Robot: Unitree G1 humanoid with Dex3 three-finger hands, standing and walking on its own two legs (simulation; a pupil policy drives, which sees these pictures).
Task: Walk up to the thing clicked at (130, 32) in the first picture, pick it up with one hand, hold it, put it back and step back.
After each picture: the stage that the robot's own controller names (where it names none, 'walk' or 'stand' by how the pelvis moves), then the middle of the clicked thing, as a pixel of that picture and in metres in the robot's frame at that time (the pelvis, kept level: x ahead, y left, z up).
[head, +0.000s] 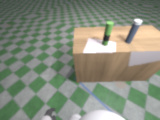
stand; (132, 32) +0.92 -0.38 +0.04
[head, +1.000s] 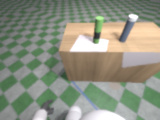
sink last; (126, 30) +0.83 -0.27 +0.08
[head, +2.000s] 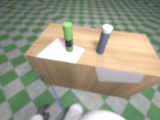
sink last; (103, 41) +0.62 -0.01 +0.08
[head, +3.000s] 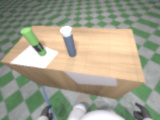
rise first; (69, 44) +0.53 +0.23 +0.08
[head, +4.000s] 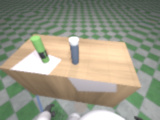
stand; (74, 52) +0.53 +0.19 +0.05
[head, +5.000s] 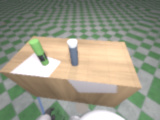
stand; (73, 54) +0.51 +0.19 +0.04
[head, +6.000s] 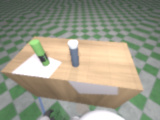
stand; (74, 55) +0.50 +0.18 +0.04
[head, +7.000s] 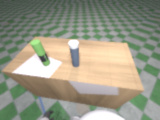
stand; (74, 55) +0.51 +0.18 +0.04
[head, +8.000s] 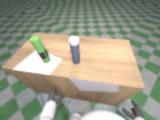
rise first; (75, 52) +0.51 +0.18 +0.04
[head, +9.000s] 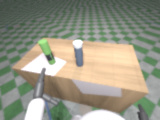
go down; (78, 54) +0.52 +0.18 +0.05
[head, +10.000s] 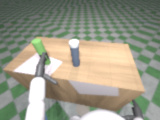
go down; (75, 54) +0.51 +0.17 +0.05
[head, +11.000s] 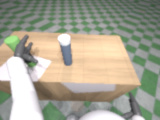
go down; (66, 52) +0.48 +0.18 +0.08
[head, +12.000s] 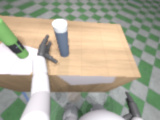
close in; (62, 41) +0.50 +0.18 +0.10
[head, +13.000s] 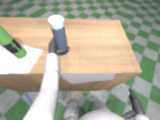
close; (60, 38) +0.52 +0.18 +0.12
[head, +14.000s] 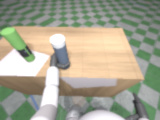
lift; (62, 54) +0.42 +0.19 +0.11
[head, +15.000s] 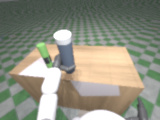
lift; (67, 55) +0.31 +0.16 +0.26
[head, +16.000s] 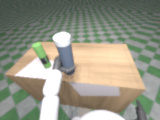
hold; (66, 57) +0.32 +0.16 +0.23
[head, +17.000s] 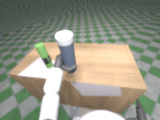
hold; (68, 55) +0.32 +0.15 +0.24
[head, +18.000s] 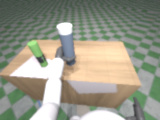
crouch; (68, 47) +0.40 +0.16 +0.23
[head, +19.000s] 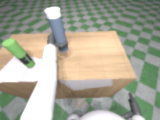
lower; (59, 33) +0.52 +0.18 +0.21
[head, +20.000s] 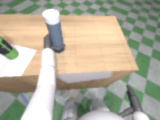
lower; (56, 35) +0.53 +0.18 +0.13
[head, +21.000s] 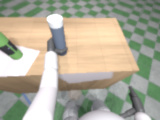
lower; (59, 39) +0.52 +0.17 +0.12
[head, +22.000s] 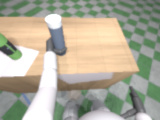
lower; (58, 39) +0.52 +0.17 +0.12
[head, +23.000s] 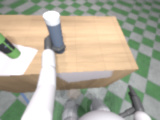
lower; (56, 36) +0.53 +0.18 +0.12
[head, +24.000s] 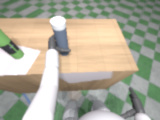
open; (61, 40) +0.52 +0.15 +0.12
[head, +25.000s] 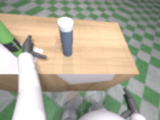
sink last; (66, 40) +0.50 +0.14 +0.11
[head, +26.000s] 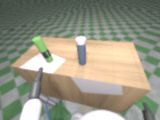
sink last; (81, 52) +0.52 +0.15 +0.09
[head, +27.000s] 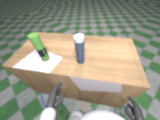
stand; (79, 50) +0.51 +0.15 +0.09
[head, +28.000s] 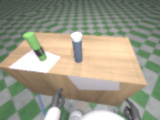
stand; (77, 49) +0.52 +0.15 +0.09
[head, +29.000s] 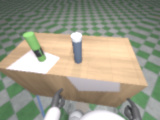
stand; (77, 50) +0.51 +0.15 +0.10
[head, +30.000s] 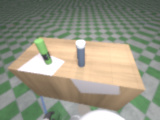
stand; (81, 55) +0.52 +0.14 +0.05
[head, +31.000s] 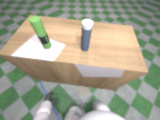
walk; (85, 37) +0.59 +0.08 +0.06
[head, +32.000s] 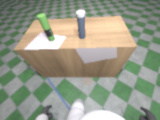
walk; (81, 26) +0.79 +0.16 +0.08
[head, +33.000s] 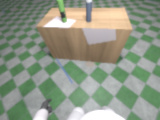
stand; (88, 10) +1.13 +0.13 +0.08
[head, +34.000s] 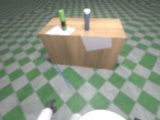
stand; (86, 20) +1.14 +0.14 +0.06
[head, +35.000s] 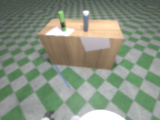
stand; (85, 22) +1.16 +0.15 +0.04
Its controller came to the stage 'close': yes
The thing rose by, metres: 0.22
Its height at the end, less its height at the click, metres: +0.00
